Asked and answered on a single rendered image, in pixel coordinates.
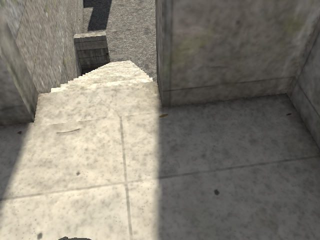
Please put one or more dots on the stairs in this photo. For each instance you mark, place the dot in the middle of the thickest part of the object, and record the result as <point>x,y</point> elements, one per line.
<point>111,74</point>

